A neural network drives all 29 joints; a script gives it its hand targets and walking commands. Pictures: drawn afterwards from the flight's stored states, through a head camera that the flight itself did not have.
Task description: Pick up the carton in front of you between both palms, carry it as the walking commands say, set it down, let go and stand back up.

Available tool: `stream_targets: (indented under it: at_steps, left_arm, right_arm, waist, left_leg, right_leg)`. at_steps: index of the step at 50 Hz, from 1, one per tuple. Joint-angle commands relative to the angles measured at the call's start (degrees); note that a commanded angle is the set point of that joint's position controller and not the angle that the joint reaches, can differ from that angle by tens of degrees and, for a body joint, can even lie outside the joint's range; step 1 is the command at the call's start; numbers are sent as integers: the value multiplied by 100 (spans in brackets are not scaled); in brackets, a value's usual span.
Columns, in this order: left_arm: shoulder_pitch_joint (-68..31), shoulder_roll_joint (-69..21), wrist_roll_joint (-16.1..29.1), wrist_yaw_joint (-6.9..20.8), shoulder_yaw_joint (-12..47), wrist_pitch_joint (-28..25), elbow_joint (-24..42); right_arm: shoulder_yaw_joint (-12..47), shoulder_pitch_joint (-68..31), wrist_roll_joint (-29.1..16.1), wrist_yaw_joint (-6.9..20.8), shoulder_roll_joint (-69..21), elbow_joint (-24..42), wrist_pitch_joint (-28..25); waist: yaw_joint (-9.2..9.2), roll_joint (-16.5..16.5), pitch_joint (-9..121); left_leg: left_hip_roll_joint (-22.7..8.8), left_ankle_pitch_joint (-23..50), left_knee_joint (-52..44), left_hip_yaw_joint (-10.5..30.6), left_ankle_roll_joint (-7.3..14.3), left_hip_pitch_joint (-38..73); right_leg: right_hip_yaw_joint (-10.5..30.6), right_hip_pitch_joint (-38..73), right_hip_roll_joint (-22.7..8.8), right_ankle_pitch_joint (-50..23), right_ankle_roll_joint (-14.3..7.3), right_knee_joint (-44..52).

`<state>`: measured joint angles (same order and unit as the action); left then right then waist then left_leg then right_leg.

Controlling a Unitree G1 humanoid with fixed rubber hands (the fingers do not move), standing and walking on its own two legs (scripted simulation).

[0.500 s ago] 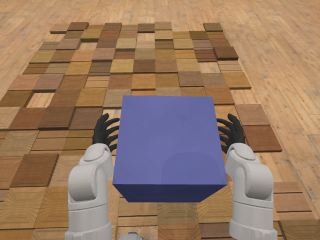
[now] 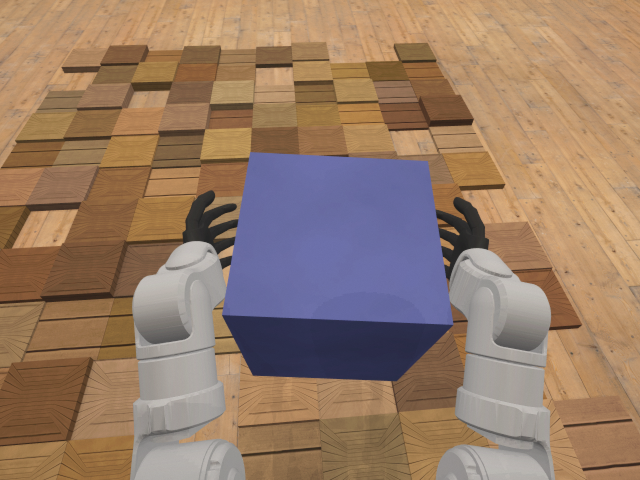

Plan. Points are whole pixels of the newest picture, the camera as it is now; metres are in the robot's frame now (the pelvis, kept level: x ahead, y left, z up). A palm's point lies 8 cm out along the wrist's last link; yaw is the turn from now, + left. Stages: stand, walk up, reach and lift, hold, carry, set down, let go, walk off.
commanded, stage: carry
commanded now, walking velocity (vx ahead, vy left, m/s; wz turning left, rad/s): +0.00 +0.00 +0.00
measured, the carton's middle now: (331, 279) +0.36 +0.01 +0.04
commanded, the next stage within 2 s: none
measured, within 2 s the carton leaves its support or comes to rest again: neither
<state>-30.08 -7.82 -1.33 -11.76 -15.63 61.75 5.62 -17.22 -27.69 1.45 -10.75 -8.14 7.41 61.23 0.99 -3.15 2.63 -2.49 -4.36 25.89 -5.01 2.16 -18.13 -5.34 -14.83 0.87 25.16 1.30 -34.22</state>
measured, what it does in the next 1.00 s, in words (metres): steps on the spot: right foot 0.05 m higher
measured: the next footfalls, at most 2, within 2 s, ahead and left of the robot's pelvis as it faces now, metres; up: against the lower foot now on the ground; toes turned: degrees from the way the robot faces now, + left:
right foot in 0.32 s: +0.15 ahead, -0.11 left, +0.05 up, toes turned -4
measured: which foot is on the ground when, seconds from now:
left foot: down 0.00-1.00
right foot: down 0.00-0.16, up 0.18-0.30, down 0.32-1.00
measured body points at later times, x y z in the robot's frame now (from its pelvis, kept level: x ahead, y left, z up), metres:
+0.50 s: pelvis +0.07 -0.03 -0.01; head +0.06 -0.03 +0.44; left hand +0.36 +0.13 +0.01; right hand +0.37 -0.17 +0.01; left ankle -0.02 +0.06 -0.75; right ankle +0.11 -0.11 -0.71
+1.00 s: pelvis +0.04 -0.02 -0.03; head +0.00 -0.02 +0.42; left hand +0.32 +0.15 +0.01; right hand +0.34 -0.15 +0.01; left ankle -0.03 +0.05 -0.77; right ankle +0.11 -0.11 -0.72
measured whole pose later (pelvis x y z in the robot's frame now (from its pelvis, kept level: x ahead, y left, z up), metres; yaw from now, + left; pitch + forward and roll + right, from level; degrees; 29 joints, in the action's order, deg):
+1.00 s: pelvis +0.04 -0.02 -0.03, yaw +3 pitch +1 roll -3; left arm -11.8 -8.1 -13.9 -0.9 -9.8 41.1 -11.8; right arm -10.2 -11.6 13.8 -1.1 -8.0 -11.0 41.7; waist 0.4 -3.0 6.7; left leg -2.2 -20.0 27.4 -5.5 2.4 -8.8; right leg -9.5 -30.9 0.4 19.3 -3.6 -49.3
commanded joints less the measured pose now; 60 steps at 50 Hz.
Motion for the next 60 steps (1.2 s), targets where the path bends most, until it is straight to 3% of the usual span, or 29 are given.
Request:
stream_targets:
  at_steps: [1,4,5,6,7,8,9,10,11,12,13,15,16,17,18,19,20,21,23,25,28,29,34,36,51,60]
  left_arm:
    - [-2491,-4627,768,369,3701,-156,168]
    - [-2178,-4943,754,745,4043,-241,253]
    - [-2058,-4987,769,864,4150,-260,255]
    - [-1881,-4971,783,971,4246,-283,276]
    - [-1807,-4972,768,1067,4334,-323,344]
    - [-1762,-4934,743,1156,4413,-385,394]
    - [-1433,-4842,673,1247,4421,-456,300]
    - [-1139,-4779,620,1324,4360,-519,310]
    - [-1106,-4740,603,1390,4299,-565,443]
    - [-1021,-4731,550,1448,4204,-604,456]
    - [-849,-4717,447,1506,4075,-657,417]
    - [-727,-4696,327,1630,4027,-810,401]
    - [-613,-4729,253,1692,3929,-877,213]
    - [-554,-4672,160,1744,3790,-956,26]
    - [-365,-4619,-9,1791,3542,-1111,-154]
    - [-259,-4682,-66,1851,3422,-1263,-479]
    - [-299,-4833,-40,1938,3440,-1428,-600]
    - [-419,-4968,24,2040,3513,-1592,-641]
    - [-500,-5162,52,2181,3578,-1903,-942]
    - [-527,-5211,95,2258,3665,-2158,-1145]
    - [-366,-5110,97,2372,3642,-2269,-1290]
    - [-283,-5086,91,2406,3637,-2270,-1370]
    - [-725,-5072,232,2461,3801,-2391,-1231]
    - [-750,-5119,244,2453,3808,-2346,-1236]
    - [-639,-5072,116,2402,3599,-2246,-1372]
    - [-808,-5124,140,2387,3612,-2256,-1407]
  right_arm:
    - [3705,-2804,-731,322,-4297,260,-170]
    - [3982,-2375,-633,602,-4604,226,-258]
    - [4045,-2259,-591,697,-4651,176,-280]
    - [4092,-2151,-561,797,-4693,118,-299]
    - [4104,-1889,-513,891,-4730,-5,-326]
    - [4073,-1539,-439,979,-4690,-145,-358]
    - [4125,-1117,-413,1066,-4610,-237,-376]
    - [4268,-982,-439,1145,-4580,-166,-420]
    - [4352,-1063,-521,1230,-4599,-30,-474]
    - [4389,-1138,-589,1314,-4683,89,-538]
    - [4424,-1225,-659,1403,-4781,186,-620]
    - [4502,-1382,-747,1583,-4934,114,-767]
    - [4469,-1303,-705,1644,-4938,0,-834]
    - [4389,-1207,-648,1700,-4877,-94,-917]
    - [4314,-1104,-586,1776,-4861,-164,-1013]
    - [4114,-1087,-459,1834,-4748,-257,-1151]
    - [4009,-1134,-360,1892,-4738,-377,-1314]
    - [3998,-1093,-346,1970,-4835,-513,-1498]
    - [3949,-945,-321,2108,-5064,-894,-1828]
    - [3658,-840,-119,2177,-4977,-1291,-2106]
    - [3677,-635,-54,2242,-5022,-1518,-2215]
    - [3636,-472,-24,2269,-5001,-1578,-2210]
    - [3757,-874,-109,2263,-5021,-1271,-2319]
    - [3805,-907,-135,2228,-5063,-1243,-2269]
    - [3782,-933,-188,2242,-5138,-1492,-2177]
    - [3790,-1016,-177,2232,-5136,-1530,-2181]
  waist:
    - [-49,43,2780]
    - [-51,751,2330]
    - [-62,753,2173]
    - [-111,418,2151]
    - [-226,-287,2067]
    - [-338,-1015,1935]
    - [-538,-1088,2040]
    - [-725,-728,2246]
    - [-701,-305,2381]
    - [-550,-193,2386]
    - [-370,-280,2240]
    - [-26,-336,1973]
    - [51,-222,2043]
    - [1,100,2063]
    - [-44,1093,2154]
    - [-136,1544,2137]
    - [-99,1150,1969]
    - [-88,785,1855]
    - [-133,451,1973]
    - [-66,-68,1994]
    - [-54,-323,2052]
    - [-83,-292,2052]
    - [-98,88,1613]
    - [-86,81,1631]
    - [-93,-15,1690]
    - [-103,46,1407]
  left_leg:
    - [-380,5836,428,233,-199,2152]
    - [259,2709,-888,-391,-368,795]
    - [303,2453,-1660,-459,-402,887]
    - [164,3438,-1996,-401,-398,1760]
    - [-191,5205,-1786,-103,-297,3158]
    - [-708,7235,-936,329,-72,4890]
    - [-1151,8178,223,632,225,5863]
    - [-1281,7751,494,789,418,5848]
    - [-1307,7092,505,795,469,5185]
    - [-1263,6253,366,725,478,4194]
    - [-1128,5261,201,501,468,2936]
    - [-705,3547,264,-10,222,1149]
    - [-464,2599,506,-93,60,716]
    - [-156,836,799,-129,-117,418]
    - [312,-917,1161,-50,-253,253]
    - [235,-1788,1104,163,-186,314]
    - [195,-2036,671,242,-171,528]
    - [212,-1898,160,176,-168,586]
    - [-92,-488,-655,237,-227,1190]
    - [-317,603,-334,264,-159,1565]
    - [-711,3161,286,374,-55,1879]
    - [-707,3263,267,313,-83,1813]
    - [-550,1471,28,133,-137,1208]
    - [-585,1098,-13,203,-98,1164]
    - [-653,1040,-142,358,-35,953]
    - [-671,-957,-624,503,-55,452]
  right_leg:
    - [-58,891,-26,-3248,-112,596]
    - [63,2101,-232,-5738,-346,-165]
    - [8,1968,-269,-5821,-381,-704]
    - [-122,1226,-216,-5101,-390,-1296]
    - [-221,-281,-5,-2650,-371,-1883]
    - [-309,-2386,299,758,-314,-2394]
    - [-308,-3699,250,1722,-271,-2473]
    - [-153,-3847,107,1388,-261,-2048]
    - [-69,-3273,-11,746,-309,-1625]
    - [1,-2490,-83,157,-320,-1233]
    - [-26,-1558,-90,-527,-315,-1054]
    - [18,2,-31,-2091,-398,-257]
    - [316,519,-249,-3233,-567,-82]
    - [918,818,-779,-5187,-813,132]
    - [1919,880,-1576,-6297,-1320,376]
    - [2257,641,-1754,-5311,-1501,592]
    - [1962,340,-1570,-4859,-1435,761]
    - [1682,313,-1394,-4243,-1287,668]
    - [1165,-15,-1061,-2564,-982,-17]
    - [906,-204,-822,-2904,-861,-479]
    - [645,-561,-593,-2399,-730,-713]
    - [503,-578,-524,-2446,-697,-834]
    - [588,-720,-580,-1891,-677,-833]
    - [647,-784,-608,-1512,-673,-831]
    - [585,-666,-640,-1616,-656,-741]
    - [653,-673,-632,-1210,-590,-250]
